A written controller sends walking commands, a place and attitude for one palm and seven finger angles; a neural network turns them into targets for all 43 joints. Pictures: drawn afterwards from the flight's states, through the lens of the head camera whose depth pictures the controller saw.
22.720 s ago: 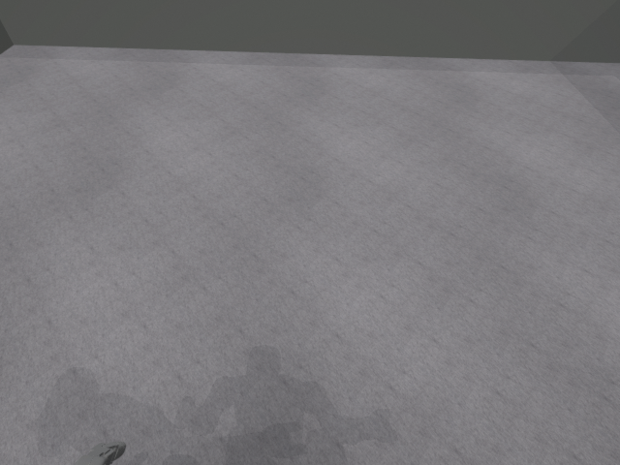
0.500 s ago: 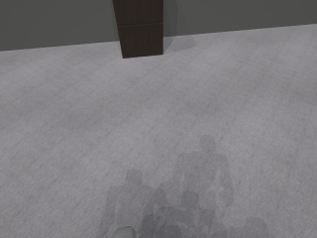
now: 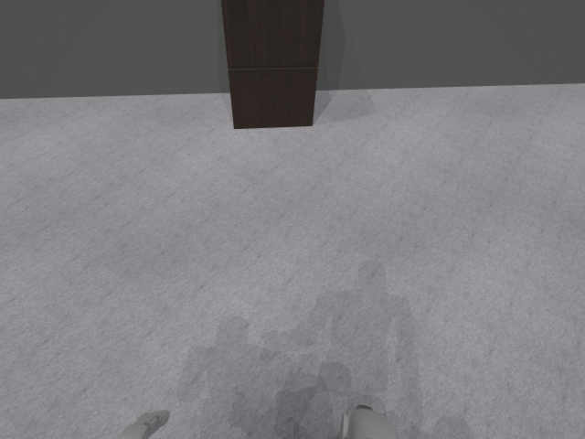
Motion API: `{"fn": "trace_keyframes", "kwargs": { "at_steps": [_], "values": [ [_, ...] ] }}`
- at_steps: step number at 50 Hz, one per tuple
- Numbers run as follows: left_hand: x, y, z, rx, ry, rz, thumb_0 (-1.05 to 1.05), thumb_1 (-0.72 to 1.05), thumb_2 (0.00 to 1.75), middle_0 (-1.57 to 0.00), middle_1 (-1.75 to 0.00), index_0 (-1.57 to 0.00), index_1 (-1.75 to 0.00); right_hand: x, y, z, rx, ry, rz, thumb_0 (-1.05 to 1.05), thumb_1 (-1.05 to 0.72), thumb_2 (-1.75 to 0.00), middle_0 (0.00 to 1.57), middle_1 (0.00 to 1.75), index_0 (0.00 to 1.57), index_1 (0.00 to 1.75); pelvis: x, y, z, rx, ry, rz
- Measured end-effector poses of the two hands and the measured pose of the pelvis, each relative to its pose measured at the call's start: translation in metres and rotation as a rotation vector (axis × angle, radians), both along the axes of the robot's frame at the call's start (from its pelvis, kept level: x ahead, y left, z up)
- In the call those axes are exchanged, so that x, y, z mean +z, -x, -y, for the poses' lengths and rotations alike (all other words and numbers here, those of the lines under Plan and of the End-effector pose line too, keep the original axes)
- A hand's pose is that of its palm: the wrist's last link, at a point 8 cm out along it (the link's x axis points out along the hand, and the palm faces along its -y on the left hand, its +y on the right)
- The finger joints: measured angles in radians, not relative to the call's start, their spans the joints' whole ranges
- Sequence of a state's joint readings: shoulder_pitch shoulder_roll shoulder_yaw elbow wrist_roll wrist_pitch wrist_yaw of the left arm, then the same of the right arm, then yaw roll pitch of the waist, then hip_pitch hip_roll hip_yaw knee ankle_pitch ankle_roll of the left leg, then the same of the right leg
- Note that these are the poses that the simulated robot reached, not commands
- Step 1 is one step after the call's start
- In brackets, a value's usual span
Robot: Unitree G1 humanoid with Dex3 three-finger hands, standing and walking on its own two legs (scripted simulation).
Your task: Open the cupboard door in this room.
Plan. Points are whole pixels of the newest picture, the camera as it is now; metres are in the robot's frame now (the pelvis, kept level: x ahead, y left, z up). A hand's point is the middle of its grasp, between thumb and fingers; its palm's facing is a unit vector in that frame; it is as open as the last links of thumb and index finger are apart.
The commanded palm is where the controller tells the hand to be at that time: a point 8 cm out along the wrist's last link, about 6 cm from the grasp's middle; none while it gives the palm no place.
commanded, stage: turn or walk to find it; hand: left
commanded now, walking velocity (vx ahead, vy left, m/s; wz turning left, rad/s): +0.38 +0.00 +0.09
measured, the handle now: out of the picture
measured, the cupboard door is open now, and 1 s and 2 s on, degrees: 0 0 0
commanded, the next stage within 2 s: stand and wait in 1.10 s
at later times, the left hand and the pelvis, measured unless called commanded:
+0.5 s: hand (198, 419) +0.19 +0.15 -0.17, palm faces +0.14 -0.96 -0.23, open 7.3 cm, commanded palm none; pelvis +0.23 -0.04 +0.00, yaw +4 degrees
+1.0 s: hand (194, 243) +0.53 +0.23 -0.16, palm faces +0.08 -0.98 -0.18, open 7.4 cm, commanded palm none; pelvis +0.44 +0.03 +0.00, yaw +3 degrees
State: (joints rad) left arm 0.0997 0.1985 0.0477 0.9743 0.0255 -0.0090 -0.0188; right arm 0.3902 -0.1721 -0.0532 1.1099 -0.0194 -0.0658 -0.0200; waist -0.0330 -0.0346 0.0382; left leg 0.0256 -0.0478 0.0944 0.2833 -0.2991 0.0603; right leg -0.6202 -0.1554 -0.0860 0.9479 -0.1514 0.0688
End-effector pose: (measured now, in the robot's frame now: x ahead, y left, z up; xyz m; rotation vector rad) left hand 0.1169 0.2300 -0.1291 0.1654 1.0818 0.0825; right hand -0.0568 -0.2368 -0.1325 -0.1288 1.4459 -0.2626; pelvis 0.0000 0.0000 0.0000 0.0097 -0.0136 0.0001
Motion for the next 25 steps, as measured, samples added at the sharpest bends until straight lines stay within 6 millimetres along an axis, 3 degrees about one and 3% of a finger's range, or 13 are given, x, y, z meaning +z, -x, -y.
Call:
{"fn": "trace_keyframes", "kwargs": {
  "at_steps": [6,8,10,13,18,25],
  "values": [
    [-0.001,-0.097,0.031,-0.065,-0.011,0.044,0.01,0.91,0.90,-0.19,-0.29,-0.20,-0.30,-0.013,-0.001,-0.004,-0.065,-0.068,-0.164,0.01,-0.91,-0.90,0.20,0.30,0.20,0.30,-0.013,-0.063,0.020,0.008,-0.007,-0.011],
    [-0.006,-0.123,0.042,-0.070,-0.017,0.066,0.01,0.91,0.90,-0.20,-0.29,-0.20,-0.30,-0.021,-0.012,-0.001,-0.071,-0.095,-0.211,0.01,-0.91,-0.90,0.20,0.30,0.20,0.30,-0.021,-0.088,0.031,0.016,-0.007,-0.009],
    [-0.009,-0.136,0.050,-0.055,-0.024,0.080,0.01,0.91,0.90,-0.20,-0.29,-0.20,-0.30,-0.027,-0.034,0.006,-0.062,-0.117,-0.236,0.01,-0.91,-0.90,0.20,0.30,0.20,0.30,-0.025,-0.108,0.040,0.024,0.000,0.001],
    [-0.009,-0.129,0.053,0.007,-0.021,0.030,0.01,0.91,0.90,-0.20,-0.29,-0.20,-0.30,-0.028,-0.089,0.021,-0.020,-0.114,-0.183,0.01,-0.91,-0.90,0.20,0.30,0.20,0.30,-0.019,-0.131,0.047,0.042,-0.001,0.018],
    [-0.004,-0.093,0.041,0.128,-0.058,-0.132,-0.01,0.94,0.90,-0.20,-0.29,-0.20,-0.30,-0.024,-0.213,0.041,0.077,-0.081,0.012,0.01,-0.91,-0.90,0.20,0.30,0.20,0.30,-0.005,-0.171,0.050,0.050,0.005,0.014],
    [-0.008,-0.059,0.030,0.219,-0.031,-0.330,0.00,0.93,0.90,-0.20,-0.29,-0.20,-0.30,-0.003,-0.371,0.033,0.200,-0.045,0.229,0.01,-0.91,-0.90,0.20,0.30,0.19,0.30,0.000,-0.230,0.036,0.071,0.025,-0.001]
  ]
}}
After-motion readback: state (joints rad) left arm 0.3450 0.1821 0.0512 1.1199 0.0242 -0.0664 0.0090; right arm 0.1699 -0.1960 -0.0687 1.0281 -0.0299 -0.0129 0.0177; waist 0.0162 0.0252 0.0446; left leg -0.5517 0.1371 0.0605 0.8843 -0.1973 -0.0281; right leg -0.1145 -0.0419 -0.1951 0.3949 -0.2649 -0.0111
